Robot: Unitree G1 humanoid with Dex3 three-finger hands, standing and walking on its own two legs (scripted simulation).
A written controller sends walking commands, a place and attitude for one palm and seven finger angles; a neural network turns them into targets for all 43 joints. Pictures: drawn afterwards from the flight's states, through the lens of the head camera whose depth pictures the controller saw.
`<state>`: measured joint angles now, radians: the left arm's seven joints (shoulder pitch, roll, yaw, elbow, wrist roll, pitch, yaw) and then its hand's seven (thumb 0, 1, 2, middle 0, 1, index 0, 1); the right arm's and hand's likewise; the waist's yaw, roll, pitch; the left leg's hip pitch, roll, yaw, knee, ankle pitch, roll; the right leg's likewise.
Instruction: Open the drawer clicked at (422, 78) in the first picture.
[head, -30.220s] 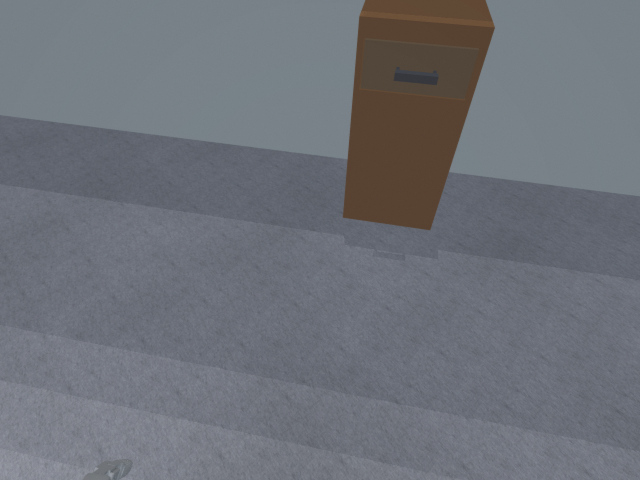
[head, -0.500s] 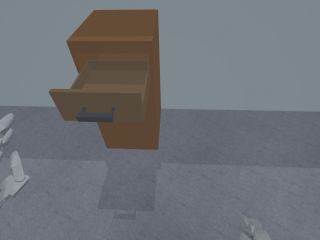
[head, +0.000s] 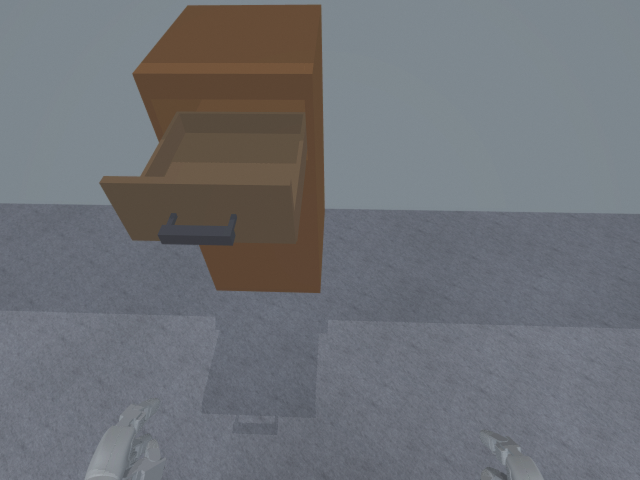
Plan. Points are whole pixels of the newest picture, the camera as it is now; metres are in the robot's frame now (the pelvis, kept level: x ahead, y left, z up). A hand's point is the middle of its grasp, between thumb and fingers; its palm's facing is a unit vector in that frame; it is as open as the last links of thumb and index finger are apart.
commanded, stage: let the arm hang, fingers relaxed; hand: left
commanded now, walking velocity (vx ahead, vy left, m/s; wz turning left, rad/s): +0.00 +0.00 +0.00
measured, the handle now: (200, 226) +0.56 +0.26 -0.06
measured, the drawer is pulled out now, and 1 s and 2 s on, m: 0.30 0.30 0.30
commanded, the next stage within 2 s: look to check the result in 0.90 s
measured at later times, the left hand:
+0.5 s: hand out of the picture -0.04 +0.22 -0.15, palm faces -0.01 -0.96 -0.26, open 7.3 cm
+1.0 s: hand out of the picture +0.00 +0.18 -0.16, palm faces -0.01 -0.98 -0.20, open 7.3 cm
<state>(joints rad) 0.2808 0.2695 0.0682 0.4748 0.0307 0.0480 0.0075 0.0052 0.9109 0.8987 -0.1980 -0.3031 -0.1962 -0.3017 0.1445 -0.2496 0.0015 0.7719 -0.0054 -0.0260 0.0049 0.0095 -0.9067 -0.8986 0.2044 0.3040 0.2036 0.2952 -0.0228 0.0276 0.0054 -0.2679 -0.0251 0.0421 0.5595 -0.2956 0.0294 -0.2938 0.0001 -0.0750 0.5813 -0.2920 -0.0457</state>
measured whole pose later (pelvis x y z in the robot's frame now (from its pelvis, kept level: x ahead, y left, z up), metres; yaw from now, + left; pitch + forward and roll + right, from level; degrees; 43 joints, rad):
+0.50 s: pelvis -0.01 +0.01 +0.01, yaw -1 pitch -2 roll +0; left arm 0.33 0.20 0.00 1.12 0.01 0.02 0.02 0.00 0.92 0.90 -0.20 -0.30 -0.20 -0.30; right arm 0.31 -0.16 0.01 1.09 -0.01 0.02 -0.02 0.01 -0.91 -0.90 0.20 0.30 0.20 0.29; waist 0.00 0.03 0.06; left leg -0.15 -0.03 0.06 0.38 -0.20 0.05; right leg -0.18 0.00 -0.05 0.39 -0.18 -0.03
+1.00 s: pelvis +0.00 +0.00 +0.01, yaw -2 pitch -2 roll +0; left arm 0.27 0.15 0.00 1.14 0.01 0.00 0.03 0.00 0.92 0.90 -0.20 -0.30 -0.20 -0.30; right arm 0.31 -0.13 0.00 1.13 -0.01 0.00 -0.03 0.00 -0.91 -0.90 0.20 0.30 0.20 0.29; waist -0.01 0.01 0.05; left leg -0.13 -0.01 0.07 0.37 -0.21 0.03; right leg -0.17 0.02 -0.04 0.39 -0.19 -0.04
